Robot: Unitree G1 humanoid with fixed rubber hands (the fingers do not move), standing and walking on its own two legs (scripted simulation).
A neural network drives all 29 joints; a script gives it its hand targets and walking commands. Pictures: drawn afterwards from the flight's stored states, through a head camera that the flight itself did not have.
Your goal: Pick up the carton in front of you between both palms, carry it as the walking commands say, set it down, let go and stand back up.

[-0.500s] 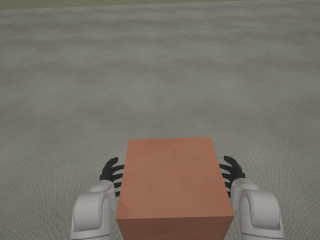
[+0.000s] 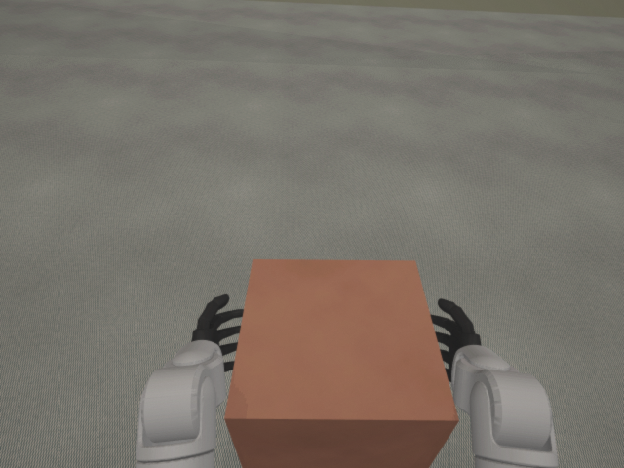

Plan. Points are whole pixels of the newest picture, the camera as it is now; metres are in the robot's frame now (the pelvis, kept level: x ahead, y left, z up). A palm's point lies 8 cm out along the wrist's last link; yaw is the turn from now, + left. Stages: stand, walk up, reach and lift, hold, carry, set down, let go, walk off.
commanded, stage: carry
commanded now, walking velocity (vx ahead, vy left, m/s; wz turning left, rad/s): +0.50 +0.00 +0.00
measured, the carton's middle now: (332, 381) +0.27 +0.00 +0.00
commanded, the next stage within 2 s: none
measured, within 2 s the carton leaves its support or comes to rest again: neither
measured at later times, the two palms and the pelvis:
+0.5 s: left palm (265, 204) +0.57 +0.11 +0.05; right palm (426, 206) +0.59 -0.18 +0.04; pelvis +0.32 -0.06 -0.01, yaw +3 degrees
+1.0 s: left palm (255, 111) +0.90 +0.17 +0.06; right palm (380, 111) +0.90 -0.13 +0.08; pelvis +0.63 +0.01 +0.00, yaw +0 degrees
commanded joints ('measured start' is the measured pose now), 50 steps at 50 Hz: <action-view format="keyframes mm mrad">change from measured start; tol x32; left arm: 1 -475 -949 -744 -98 -412 -25 -241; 50 -480 -944 -740 -139 -423 -7 -239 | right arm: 1 -481 924 702 -99 409 -10 274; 50 -489 921 681 -156 408 7 267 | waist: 1 -2 175 -212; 14 16 190 -141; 17 34 -299 -328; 50 14 191 -314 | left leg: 1 319 250 -215 -180 -15 59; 14 285 194 -16 115 528 -10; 19 -437 17 -194 1021 -317 -55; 39 40 -50 71 114 27 -37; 42 494 406 -711 -67 145 153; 50 248 234 -98 -12 672 46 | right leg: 1 -169 -29 -5 -107 77 23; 11 -57 21 -98 -474 196 -34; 15 451 101 -177 -576 92 -46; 17 844 -319 553 -734 -92 -207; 39 594 -87 -141 -496 555 -63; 43 -49 84 53 298 -269 3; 50 113 47 -19 -140 -78 9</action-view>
